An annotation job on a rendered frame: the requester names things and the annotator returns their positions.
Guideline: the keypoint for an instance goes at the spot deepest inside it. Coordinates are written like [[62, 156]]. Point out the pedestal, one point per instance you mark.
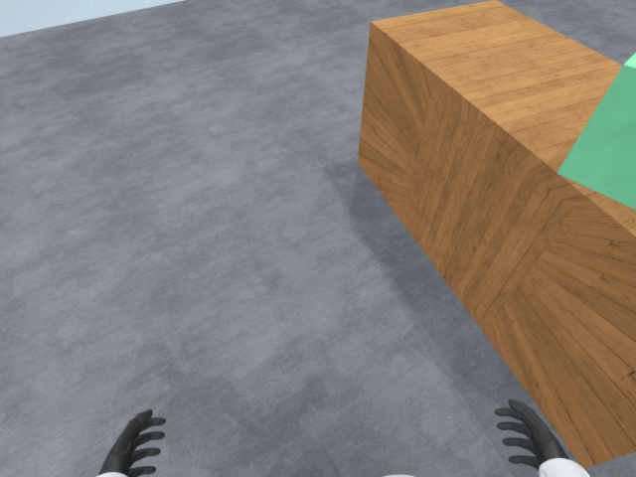
[[468, 114]]

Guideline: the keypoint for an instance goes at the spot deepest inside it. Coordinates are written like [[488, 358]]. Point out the robot right hand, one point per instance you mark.
[[542, 442]]

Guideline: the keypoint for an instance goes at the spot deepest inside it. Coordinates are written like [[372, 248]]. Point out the carton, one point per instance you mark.
[[603, 158]]

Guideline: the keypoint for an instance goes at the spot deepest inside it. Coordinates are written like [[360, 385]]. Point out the robot left hand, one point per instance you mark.
[[122, 455]]

